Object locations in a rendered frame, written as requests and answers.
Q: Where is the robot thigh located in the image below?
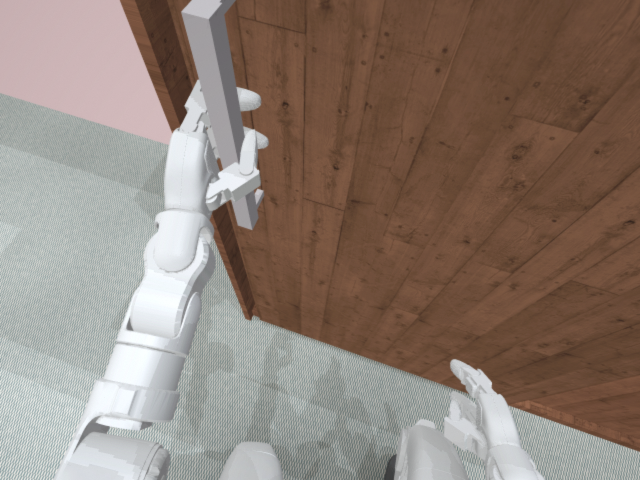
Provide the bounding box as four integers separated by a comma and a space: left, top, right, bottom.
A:
219, 442, 284, 480
395, 425, 469, 480

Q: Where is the robot right thigh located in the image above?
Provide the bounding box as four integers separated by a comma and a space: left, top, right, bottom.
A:
395, 425, 469, 480

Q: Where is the handle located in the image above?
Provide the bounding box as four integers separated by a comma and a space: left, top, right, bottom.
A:
181, 0, 264, 230

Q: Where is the left robot hand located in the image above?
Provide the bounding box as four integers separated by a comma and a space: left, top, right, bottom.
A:
164, 80, 269, 220

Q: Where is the robot left forearm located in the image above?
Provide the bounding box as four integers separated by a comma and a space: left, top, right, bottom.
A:
53, 209, 216, 480

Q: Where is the right robot hand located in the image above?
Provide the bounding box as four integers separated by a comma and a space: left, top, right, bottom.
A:
444, 359, 522, 464

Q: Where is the robot left upper arm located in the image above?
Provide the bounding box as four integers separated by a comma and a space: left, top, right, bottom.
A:
60, 432, 170, 480

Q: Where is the wardrobe door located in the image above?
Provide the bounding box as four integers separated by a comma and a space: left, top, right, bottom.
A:
167, 0, 640, 405
530, 375, 640, 439

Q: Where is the robot right forearm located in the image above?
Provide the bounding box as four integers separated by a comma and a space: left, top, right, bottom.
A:
485, 445, 546, 480

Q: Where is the robot left thigh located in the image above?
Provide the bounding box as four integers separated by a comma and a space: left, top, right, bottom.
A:
219, 442, 284, 480

